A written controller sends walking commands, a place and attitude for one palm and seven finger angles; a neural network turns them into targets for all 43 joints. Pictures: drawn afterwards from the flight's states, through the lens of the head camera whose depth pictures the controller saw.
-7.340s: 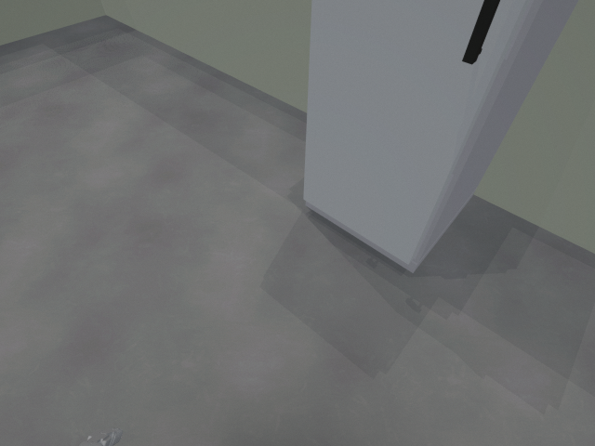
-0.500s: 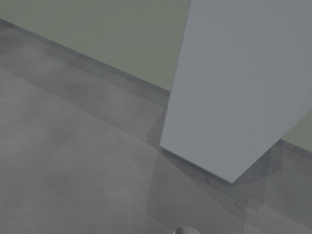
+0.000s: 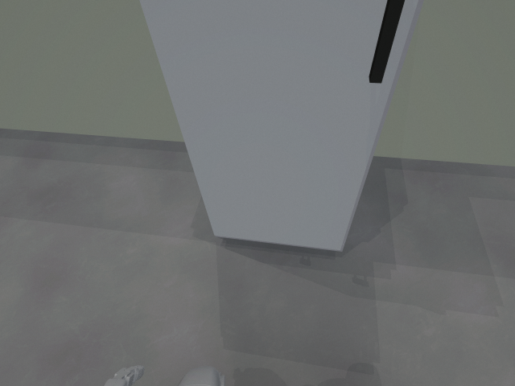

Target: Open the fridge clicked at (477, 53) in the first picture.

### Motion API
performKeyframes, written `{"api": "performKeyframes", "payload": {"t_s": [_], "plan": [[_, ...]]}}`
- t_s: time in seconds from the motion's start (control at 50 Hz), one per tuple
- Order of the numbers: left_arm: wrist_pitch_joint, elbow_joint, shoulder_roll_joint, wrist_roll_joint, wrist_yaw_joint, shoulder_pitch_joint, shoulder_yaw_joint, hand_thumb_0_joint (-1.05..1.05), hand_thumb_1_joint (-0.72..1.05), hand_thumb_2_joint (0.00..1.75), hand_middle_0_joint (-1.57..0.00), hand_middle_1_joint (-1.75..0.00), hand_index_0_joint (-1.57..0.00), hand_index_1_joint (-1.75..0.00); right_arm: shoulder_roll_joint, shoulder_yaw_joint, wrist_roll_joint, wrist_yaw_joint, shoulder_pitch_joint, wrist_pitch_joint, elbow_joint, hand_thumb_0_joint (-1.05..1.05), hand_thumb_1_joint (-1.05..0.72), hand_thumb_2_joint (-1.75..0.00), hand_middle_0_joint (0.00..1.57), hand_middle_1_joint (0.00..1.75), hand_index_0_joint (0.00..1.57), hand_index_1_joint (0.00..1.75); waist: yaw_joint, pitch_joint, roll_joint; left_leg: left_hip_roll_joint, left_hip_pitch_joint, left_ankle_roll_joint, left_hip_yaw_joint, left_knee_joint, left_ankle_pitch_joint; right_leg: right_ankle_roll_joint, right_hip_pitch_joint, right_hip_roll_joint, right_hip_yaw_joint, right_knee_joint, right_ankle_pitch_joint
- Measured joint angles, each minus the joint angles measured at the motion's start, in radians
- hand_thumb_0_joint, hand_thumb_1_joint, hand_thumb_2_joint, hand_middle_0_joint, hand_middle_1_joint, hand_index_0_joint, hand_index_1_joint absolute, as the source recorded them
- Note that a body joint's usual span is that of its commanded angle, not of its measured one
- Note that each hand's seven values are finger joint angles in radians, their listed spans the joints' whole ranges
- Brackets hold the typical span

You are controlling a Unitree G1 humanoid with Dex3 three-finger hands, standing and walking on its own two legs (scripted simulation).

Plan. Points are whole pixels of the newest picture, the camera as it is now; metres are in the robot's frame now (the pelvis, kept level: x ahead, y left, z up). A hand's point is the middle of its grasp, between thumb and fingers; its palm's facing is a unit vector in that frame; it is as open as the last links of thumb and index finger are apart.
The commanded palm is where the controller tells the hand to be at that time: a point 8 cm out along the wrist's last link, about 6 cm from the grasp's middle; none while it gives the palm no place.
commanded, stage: turn to face it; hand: right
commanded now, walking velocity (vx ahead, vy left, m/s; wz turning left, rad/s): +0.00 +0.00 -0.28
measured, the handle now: out of the picture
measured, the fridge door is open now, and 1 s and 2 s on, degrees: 0 0 0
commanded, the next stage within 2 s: take the last steps up to it in 0.20 s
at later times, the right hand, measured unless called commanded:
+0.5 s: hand out of the picture +0.02 -0.14 -0.15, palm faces +0.18 +0.95 -0.25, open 7.3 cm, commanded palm none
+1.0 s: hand out of the picture +0.00 -0.20 -0.18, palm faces +0.24 +0.96 -0.15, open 7.4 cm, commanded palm none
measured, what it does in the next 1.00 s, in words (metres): steps on the spot: left foot, then right foot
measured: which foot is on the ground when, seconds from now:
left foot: up 0.00-0.32, down 0.34-0.82, up 0.84-1.00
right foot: down 0.00-0.34, up 0.36-0.80, down 0.82-1.00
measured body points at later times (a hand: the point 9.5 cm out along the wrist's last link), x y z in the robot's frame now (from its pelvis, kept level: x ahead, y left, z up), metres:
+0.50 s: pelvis +0.00 +0.05 +0.00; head -0.01 +0.08 +0.45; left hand +0.04 +0.29 -0.16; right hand +0.01 -0.19 -0.13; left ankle +0.00 +0.15 -0.74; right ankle -0.03 -0.09 -0.67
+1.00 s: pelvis +0.09 -0.05 +0.00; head +0.09 -0.06 +0.45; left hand +0.18 +0.17 -0.14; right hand -0.01 -0.25 -0.17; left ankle +0.09 +0.08 -0.67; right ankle +0.05 -0.14 -0.74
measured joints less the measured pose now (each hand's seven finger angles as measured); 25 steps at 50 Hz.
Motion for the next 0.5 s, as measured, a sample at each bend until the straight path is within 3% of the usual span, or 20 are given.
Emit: {"api": "performKeyframes", "payload": {"t_s": [0.2, 0.28, 0.32, 0.34, 0.42, 0.5], "plan": [[0.009, 0.044, -0.033, 0.007, 0.004, 0.070, 0.002, 0.00, 0.90, 0.90, -0.21, -0.30, -0.20, -0.30, 0.053, 0.018, 0.005, -0.008, -0.052, -0.003, -0.010, 0.01, -0.91, -0.90, 0.20, 0.30, 0.20, 0.30, 0.039, -0.019, -0.026, -0.041, 0.085, 0.006, -0.021, -0.202, -0.045, 0.000, 0.007, 0.042, 0.056, -0.039, 0.038], [0.016, 0.070, -0.028, 0.009, 0.006, 0.098, 0.009, 0.00, 0.90, 0.90, -0.21, -0.30, -0.20, -0.30, 0.083, 0.030, 0.010, -0.011, -0.068, -0.014, -0.015, 0.01, -0.91, -0.90, 0.20, 0.30, 0.20, 0.30, 0.057, -0.026, -0.045, -0.068, 0.157, 0.027, -0.020, -0.358, -0.039, 0.015, -0.015, 0.050, 0.078, -0.016, 0.037], [0.019, 0.084, -0.024, 0.006, 0.006, 0.112, 0.012, 0.00, 0.90, 0.90, -0.21, -0.30, -0.20, -0.30, 0.095, 0.036, 0.013, -0.012, -0.067, -0.028, -0.019, 0.00, -0.91, -0.90, 0.20, 0.30, 0.20, 0.30, 0.058, -0.033, -0.051, -0.077, 0.215, 0.036, -0.014, -0.488, 0.032, 0.028, -0.034, 0.057, 0.086, 0.007, 0.030], [0.019, 0.091, -0.022, 0.003, 0.006, 0.120, 0.014, 0.00, 0.90, 0.90, -0.21, -0.30, -0.20, -0.30, 0.098, 0.040, 0.012, -0.014, -0.062, -0.038, -0.019, 0.00, -0.91, -0.90, 0.20, 0.30, 0.20, 0.30, 0.054, -0.039, -0.049, -0.075, 0.250, 0.046, -0.014, -0.567, 0.073, 0.036, -0.048, 0.063, 0.087, 0.030, 0.022], [0.040, 0.118, -0.001, 0.007, -0.002, 0.139, 0.028, 0.00, 0.91, 0.90, -0.21, -0.30, -0.20, -0.30, 0.134, 0.049, 0.002, -0.010, -0.022, -0.061, -0.001, 0.00, -0.91, -0.90, 0.20, 0.30, 0.20, 0.30, 0.046, -0.055, -0.080, -0.084, 0.279, 0.117, 0.015, -0.598, 0.083, 0.067, -0.137, 0.045, 0.072, 0.297, -0.176], [0.037, 0.125, 0.018, 0.017, -0.020, 0.152, 0.046, 0.00, 0.91, 0.90, -0.20, -0.30, -0.20, -0.30, 0.145, 0.041, 0.002, -0.012, 0.050, -0.080, 0.032, 0.00, -0.92, -0.90, 0.21, 0.30, 0.21, 0.30, 0.040, -0.072, -0.081, -0.074, 0.334, 0.119, 0.028, -0.691, 0.121, 0.087, -0.226, -0.007, 0.038, 0.544, -0.089]]}}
